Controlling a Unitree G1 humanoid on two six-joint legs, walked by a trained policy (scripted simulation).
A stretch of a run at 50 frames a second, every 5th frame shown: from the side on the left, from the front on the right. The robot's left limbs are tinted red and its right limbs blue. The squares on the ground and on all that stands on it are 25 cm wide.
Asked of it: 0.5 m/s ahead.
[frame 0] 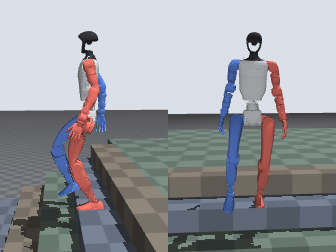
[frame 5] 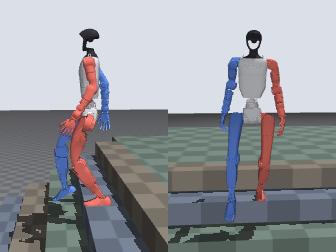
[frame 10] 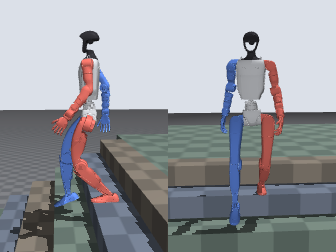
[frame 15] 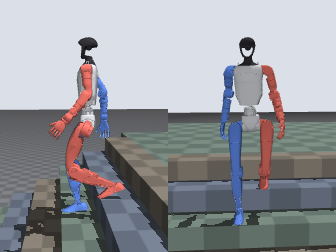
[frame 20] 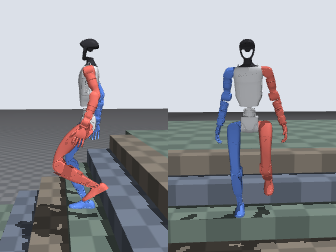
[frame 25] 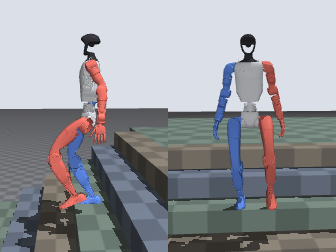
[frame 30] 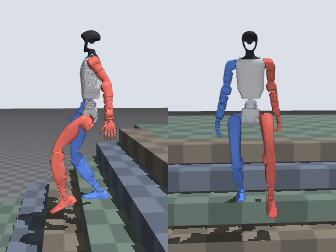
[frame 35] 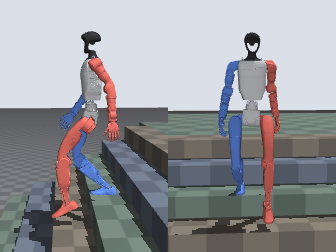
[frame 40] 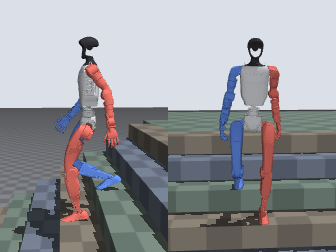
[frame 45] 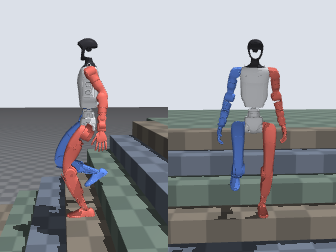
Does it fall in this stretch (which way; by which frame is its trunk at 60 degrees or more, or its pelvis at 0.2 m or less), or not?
no
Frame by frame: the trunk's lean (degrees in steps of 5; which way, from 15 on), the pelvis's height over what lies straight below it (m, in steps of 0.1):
0: 0, 0.7
5: 0, 0.7
10: 0, 0.9
15: 0, 0.8
20: 0, 0.7
25: 0, 0.7
30: 0, 0.7
35: 0, 0.7
40: 0, 0.8
45: 0, 0.7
